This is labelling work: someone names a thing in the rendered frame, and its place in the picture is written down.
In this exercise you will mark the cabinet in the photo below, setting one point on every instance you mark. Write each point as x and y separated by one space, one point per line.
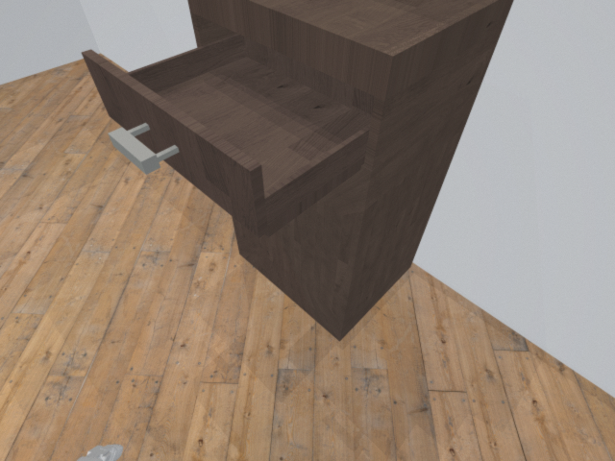
424 61

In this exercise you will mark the drawer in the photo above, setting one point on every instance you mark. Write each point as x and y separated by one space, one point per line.
261 134

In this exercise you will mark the handle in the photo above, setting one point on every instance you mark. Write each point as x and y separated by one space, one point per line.
141 156

